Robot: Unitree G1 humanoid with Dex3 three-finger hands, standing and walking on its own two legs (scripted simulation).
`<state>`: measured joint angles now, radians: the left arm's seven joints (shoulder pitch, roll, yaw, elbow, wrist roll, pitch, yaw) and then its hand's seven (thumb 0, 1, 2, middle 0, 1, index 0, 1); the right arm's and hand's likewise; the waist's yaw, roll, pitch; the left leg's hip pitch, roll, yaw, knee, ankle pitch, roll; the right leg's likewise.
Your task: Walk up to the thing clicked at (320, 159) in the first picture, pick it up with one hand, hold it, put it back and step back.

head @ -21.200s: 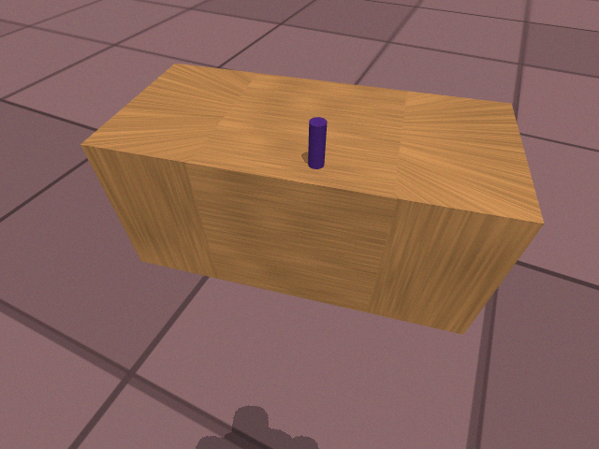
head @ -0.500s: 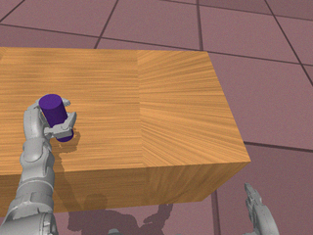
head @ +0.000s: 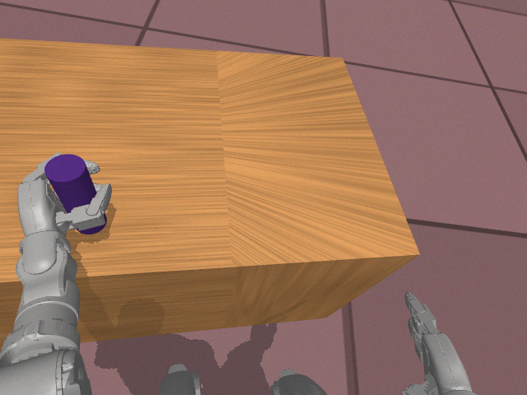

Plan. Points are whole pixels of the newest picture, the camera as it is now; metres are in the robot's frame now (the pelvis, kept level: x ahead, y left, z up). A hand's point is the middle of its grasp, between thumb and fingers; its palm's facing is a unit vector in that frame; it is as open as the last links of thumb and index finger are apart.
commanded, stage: lower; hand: left
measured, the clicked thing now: (79, 198) +0.44 +0.24 +0.01
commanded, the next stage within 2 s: loosen in 0.60 s
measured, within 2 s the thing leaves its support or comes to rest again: rests again in 0.34 s
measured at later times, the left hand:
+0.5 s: hand (91, 206) +0.44 +0.23 -0.02, palm faces +0.24 -0.97 +0.00, open 6.5 cm
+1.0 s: hand (89, 207) +0.44 +0.24 -0.02, palm faces +0.24 -0.97 +0.01, open 7.8 cm
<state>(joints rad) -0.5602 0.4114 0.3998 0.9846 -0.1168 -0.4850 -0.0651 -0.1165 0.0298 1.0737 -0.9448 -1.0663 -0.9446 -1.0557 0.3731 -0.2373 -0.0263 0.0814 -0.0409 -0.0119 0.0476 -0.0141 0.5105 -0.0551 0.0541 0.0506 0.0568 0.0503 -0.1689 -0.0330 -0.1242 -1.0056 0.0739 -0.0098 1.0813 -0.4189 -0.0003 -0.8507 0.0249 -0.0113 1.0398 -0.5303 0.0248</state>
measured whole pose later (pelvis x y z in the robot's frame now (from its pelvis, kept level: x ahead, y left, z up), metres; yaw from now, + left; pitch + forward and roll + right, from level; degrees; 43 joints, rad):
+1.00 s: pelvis -0.02 +0.00 -0.03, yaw +0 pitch +23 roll -4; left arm -0.62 0.47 0.43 1.05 -0.10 -0.55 -0.07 -0.04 -0.05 0.75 -0.93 -0.89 -0.94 -0.87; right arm 0.42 -0.26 -0.02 -0.08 -0.05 0.01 0.06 -0.01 0.52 -0.04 0.06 0.05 0.06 0.05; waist -0.21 -0.03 -0.16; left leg -1.21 0.07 -0.03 1.24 -0.45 0.00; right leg -1.04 0.03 -0.03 1.21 -0.58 0.03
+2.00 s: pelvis +0.01 +0.00 +0.02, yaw +0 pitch +17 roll -3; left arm -0.63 0.76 0.51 1.15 0.05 -0.12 -0.04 -0.01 -0.57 0.04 -0.07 -0.06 -0.07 -0.05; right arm 0.39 -0.27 0.00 0.11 0.02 0.11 0.02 -0.01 0.51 -0.06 0.06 0.05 0.06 0.05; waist -0.13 -0.02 -0.12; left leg -0.86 0.07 0.01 0.95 -0.38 0.01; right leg -0.71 0.02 0.01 0.90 -0.47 0.03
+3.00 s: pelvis +0.00 -0.03 +0.03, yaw +2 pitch +6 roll +1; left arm 0.50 0.32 0.29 -0.03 -0.08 -0.03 0.06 -0.01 -0.50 0.03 -0.06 -0.06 -0.07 -0.05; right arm 0.49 -0.24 -0.10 0.14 0.04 0.01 -0.09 -0.01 0.49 -0.05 0.06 0.05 0.06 0.05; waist 0.03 0.02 -0.12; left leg -0.63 0.04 0.01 0.87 -0.35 -0.03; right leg -0.52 0.00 0.00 0.92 -0.51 -0.01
